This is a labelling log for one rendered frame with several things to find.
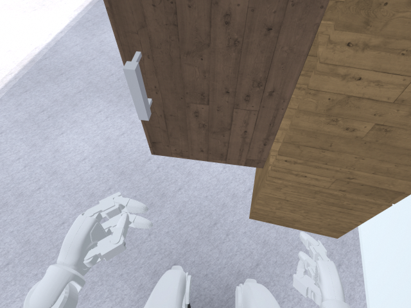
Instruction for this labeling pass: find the handle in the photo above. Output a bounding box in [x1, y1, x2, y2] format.
[123, 51, 152, 121]

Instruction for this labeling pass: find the robot thigh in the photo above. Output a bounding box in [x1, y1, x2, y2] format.
[235, 282, 280, 308]
[144, 269, 191, 308]

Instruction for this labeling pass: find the left robot forearm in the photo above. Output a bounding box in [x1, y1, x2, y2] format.
[23, 264, 85, 308]

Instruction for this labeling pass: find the robot left hand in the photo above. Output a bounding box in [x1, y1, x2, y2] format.
[57, 192, 153, 276]

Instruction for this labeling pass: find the robot right hand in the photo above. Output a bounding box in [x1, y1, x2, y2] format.
[293, 232, 345, 308]

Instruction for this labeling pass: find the right robot thigh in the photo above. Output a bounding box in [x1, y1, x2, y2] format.
[235, 282, 280, 308]

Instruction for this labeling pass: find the cupboard door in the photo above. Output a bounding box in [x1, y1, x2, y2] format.
[103, 0, 329, 168]

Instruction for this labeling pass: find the left robot thigh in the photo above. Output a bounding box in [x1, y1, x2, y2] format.
[144, 269, 191, 308]

